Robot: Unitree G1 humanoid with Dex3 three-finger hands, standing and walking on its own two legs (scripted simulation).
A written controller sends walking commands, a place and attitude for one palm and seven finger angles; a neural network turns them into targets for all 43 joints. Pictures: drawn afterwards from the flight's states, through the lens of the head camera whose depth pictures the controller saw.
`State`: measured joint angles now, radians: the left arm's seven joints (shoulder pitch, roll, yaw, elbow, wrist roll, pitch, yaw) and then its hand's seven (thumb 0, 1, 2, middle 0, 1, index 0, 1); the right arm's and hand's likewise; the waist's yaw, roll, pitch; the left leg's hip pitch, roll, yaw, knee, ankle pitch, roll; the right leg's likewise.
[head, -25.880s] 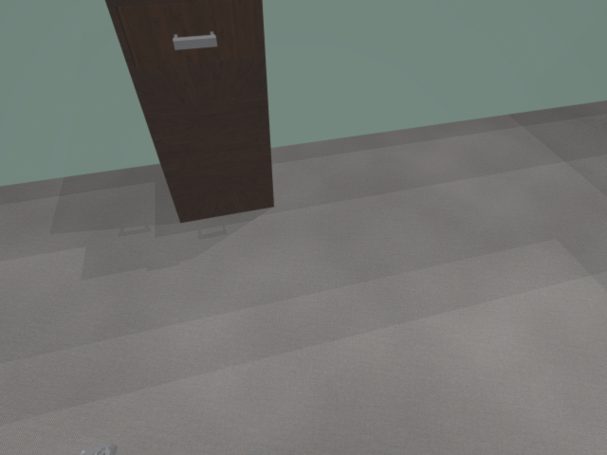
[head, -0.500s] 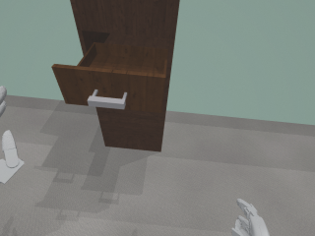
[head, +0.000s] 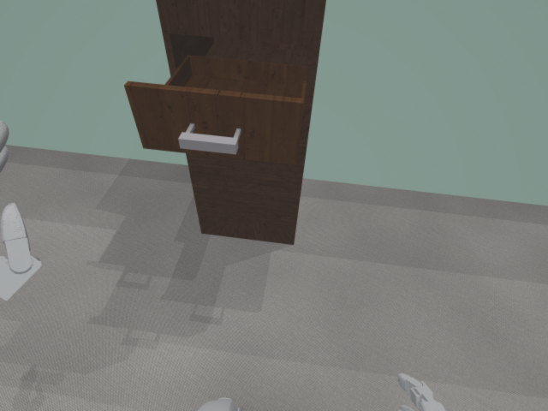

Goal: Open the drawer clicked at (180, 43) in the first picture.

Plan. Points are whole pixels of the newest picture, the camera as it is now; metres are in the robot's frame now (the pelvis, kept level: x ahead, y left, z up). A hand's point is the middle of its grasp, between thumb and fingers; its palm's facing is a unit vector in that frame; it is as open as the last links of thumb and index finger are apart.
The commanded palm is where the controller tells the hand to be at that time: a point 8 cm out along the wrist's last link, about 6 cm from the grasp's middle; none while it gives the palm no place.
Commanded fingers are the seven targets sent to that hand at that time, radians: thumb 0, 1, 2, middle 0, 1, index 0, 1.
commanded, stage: stop stepping back and stand still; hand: left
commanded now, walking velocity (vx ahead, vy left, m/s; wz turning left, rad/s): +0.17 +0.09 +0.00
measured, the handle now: (211, 136) +0.65 +0.18 +0.04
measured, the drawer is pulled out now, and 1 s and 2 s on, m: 0.30 0.30 0.30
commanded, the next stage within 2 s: let the arm hang, fingers relaxed in 0.36 s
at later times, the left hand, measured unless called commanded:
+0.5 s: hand (46, 249) +0.23 +0.26 +0.19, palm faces +0.36 -0.78 -0.51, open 7.4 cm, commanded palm none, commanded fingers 0.00 0.90 0.90 -0.20 -0.30 -0.20 -0.30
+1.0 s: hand out of the picture -0.05 +0.22 -0.15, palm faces +0.05 -0.97 -0.23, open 7.2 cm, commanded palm none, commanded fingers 0.00 0.90 0.90 -0.20 -0.30 -0.20 -0.30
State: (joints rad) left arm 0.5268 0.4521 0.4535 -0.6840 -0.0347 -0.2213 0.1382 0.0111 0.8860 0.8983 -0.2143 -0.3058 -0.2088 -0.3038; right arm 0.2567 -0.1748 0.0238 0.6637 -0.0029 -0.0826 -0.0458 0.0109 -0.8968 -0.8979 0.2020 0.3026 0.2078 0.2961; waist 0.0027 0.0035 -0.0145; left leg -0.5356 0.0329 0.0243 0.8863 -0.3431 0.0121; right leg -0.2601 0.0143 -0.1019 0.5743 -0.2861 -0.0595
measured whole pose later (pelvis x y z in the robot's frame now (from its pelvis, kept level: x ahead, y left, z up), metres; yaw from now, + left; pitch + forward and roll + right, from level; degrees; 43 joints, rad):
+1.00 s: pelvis +0.01 +0.03 +0.02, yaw +2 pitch -1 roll -1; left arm 0.34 0.20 0.01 1.14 0.01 0.03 0.03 0.00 0.95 0.90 -0.21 -0.30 -0.20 -0.30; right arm 0.27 -0.17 0.00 1.09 -0.01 0.03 -0.04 0.01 -0.90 -0.90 0.20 0.30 0.20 0.30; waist 0.01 0.01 0.09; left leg -0.22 0.00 0.04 0.43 -0.19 0.02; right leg -0.14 0.01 -0.04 0.39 -0.23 -0.01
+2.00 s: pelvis +0.01 +0.02 +0.02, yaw +0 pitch -2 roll +0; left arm 0.26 0.15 0.01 1.14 0.01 0.01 0.04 0.00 0.91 0.90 -0.20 -0.30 -0.20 -0.30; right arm 0.25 -0.14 -0.02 1.12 -0.01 0.01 -0.04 0.01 -0.91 -0.90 0.20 0.30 0.20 0.30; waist -0.01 0.01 0.07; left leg -0.20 0.01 0.06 0.41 -0.18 0.02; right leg -0.14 0.01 -0.01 0.40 -0.23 -0.01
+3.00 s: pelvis +0.02 +0.02 +0.02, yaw +0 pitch -1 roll +0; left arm 0.22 0.16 0.01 1.14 0.01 0.01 0.03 0.00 0.91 0.90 -0.20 -0.30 -0.20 -0.30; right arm 0.22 -0.15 -0.02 1.13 -0.01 0.01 -0.04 0.00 -0.91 -0.90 0.20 0.30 0.20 0.30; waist -0.01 0.01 0.08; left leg -0.19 0.01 0.06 0.39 -0.19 0.02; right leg -0.13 0.01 -0.01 0.38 -0.24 -0.01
